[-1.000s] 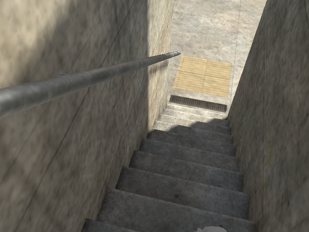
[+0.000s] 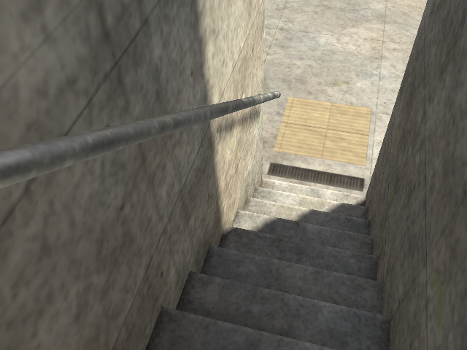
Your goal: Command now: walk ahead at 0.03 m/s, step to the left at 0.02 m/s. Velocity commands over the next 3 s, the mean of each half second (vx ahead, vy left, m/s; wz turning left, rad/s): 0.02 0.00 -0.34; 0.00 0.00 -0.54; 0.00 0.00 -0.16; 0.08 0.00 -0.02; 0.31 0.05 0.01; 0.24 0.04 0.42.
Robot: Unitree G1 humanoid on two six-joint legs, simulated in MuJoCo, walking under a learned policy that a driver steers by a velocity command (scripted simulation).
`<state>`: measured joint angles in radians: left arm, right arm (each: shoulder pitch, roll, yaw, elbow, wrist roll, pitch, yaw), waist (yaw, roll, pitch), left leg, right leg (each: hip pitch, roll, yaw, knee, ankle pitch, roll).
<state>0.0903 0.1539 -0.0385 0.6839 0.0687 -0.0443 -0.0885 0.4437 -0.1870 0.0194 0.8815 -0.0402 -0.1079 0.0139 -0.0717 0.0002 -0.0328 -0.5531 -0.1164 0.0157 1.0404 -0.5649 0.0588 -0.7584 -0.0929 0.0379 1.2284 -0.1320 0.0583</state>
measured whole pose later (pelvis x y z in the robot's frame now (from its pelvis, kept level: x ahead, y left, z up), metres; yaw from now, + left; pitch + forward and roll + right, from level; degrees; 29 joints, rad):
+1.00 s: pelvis +0.02 -0.01 +0.01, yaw -27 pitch +6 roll -2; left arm 0.20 0.21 -0.07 0.73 0.00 -0.09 -0.06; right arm 0.15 -0.29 0.01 0.71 -0.02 -0.03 0.02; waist 0.03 0.04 -0.03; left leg -0.58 0.05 -0.01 1.08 -0.54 -0.04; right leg -0.61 0.11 0.09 0.97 -0.46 0.01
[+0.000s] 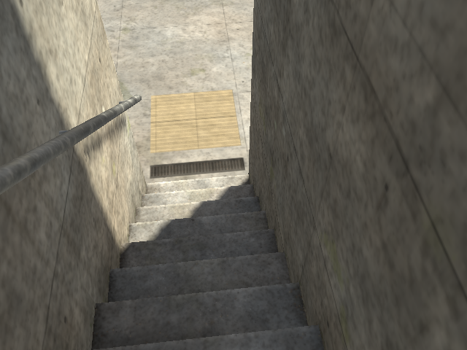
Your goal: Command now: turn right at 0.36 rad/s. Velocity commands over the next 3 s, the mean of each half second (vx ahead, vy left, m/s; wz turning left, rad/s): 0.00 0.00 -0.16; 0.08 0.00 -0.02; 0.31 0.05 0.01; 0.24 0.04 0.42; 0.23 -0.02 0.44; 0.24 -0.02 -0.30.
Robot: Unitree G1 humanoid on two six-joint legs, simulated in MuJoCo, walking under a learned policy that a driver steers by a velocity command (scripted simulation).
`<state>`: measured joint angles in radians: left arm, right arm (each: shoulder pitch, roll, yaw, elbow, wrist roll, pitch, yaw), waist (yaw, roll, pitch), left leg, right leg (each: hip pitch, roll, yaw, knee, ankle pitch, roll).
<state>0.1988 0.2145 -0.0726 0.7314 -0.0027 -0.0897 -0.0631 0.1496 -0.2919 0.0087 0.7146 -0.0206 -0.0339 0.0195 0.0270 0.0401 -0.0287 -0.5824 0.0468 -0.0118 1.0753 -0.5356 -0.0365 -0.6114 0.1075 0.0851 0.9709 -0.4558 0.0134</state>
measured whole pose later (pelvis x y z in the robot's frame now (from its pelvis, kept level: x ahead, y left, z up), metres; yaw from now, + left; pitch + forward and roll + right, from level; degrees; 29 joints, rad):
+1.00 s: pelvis +0.02 +0.05 +0.05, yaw -1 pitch -1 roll +0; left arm 0.34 0.28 0.02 0.92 0.10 -0.02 -0.06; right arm 0.28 -0.29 -0.05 1.03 -0.03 -0.06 0.02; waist -0.05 0.00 0.07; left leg -0.12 -0.08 0.04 0.50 -0.35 0.11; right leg -0.30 -0.04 0.07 0.76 -0.37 -0.05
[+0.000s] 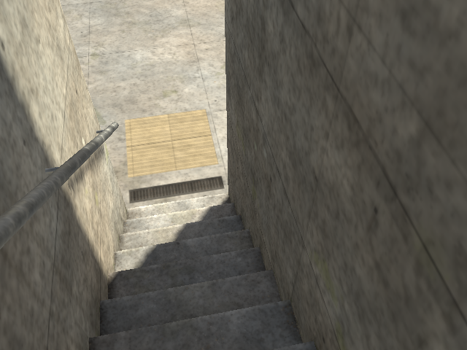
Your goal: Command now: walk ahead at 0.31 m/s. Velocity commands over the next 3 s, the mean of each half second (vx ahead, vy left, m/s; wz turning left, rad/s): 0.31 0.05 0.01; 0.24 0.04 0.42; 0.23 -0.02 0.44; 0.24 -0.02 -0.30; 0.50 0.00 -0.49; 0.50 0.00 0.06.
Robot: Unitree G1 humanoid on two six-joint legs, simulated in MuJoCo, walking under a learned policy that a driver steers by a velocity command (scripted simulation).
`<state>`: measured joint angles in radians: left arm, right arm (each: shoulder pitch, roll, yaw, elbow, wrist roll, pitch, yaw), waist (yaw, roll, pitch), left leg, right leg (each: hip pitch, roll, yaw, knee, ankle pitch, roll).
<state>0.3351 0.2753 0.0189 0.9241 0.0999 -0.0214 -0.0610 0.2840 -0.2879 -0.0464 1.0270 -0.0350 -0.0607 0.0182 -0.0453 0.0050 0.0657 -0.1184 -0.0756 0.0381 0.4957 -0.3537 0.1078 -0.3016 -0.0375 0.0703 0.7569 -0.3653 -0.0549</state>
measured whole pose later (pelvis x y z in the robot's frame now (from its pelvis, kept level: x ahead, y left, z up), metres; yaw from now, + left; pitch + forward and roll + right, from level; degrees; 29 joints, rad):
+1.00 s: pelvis +0.26 +0.07 -0.25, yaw +13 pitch +6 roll +2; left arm 0.09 0.28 0.06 0.71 0.09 -0.09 -0.06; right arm 0.43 -0.29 -0.04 0.94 -0.06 -0.12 0.05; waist -0.05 0.00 -0.08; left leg -0.47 -0.07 0.05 1.02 -0.65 0.06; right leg -0.92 -0.05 0.02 1.45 -0.28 0.01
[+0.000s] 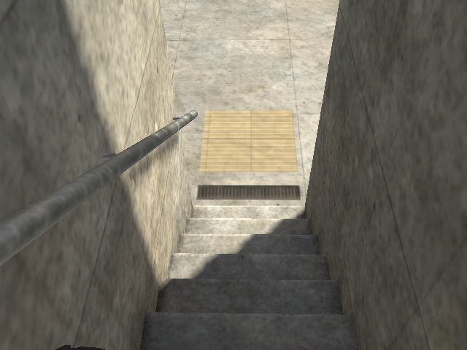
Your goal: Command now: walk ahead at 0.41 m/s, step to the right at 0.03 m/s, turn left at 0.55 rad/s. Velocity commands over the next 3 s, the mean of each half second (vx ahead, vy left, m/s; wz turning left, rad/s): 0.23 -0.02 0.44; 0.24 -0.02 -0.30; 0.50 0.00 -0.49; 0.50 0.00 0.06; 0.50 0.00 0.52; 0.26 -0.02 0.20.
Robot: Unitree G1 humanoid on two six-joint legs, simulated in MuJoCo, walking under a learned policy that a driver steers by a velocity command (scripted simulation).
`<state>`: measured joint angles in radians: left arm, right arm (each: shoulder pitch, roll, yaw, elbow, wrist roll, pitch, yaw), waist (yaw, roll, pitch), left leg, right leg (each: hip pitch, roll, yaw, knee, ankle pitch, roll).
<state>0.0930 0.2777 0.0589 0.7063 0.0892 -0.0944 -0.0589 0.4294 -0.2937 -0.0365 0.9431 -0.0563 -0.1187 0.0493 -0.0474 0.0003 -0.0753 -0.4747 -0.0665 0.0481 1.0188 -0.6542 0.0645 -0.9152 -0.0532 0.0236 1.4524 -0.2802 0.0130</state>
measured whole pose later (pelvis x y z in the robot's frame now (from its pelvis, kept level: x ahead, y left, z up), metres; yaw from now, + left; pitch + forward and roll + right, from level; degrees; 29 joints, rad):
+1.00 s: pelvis +0.21 -0.06 -0.18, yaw -1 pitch +6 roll -4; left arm 0.36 0.30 0.06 0.81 0.06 -0.11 -0.06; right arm 0.25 -0.36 -0.06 0.85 -0.08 -0.11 0.03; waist -0.01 0.05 -0.08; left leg -0.70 0.15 -0.06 1.30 -0.48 0.07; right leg -0.46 0.10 -0.06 0.93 -0.61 -0.08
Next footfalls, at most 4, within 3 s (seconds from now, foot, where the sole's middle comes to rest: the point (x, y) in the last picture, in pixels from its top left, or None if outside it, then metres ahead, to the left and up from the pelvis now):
0.24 right None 0.20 -0.08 -0.90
0.54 left None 0.24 0.12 -0.90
0.92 right None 0.20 -0.15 -0.90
1.34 left None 0.47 0.03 -1.09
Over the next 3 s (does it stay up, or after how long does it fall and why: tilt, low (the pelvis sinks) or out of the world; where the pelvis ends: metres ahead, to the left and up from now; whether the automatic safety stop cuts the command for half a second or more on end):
stays up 1.02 -0.09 -0.75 its command is cut before an obstacle after 0.2 s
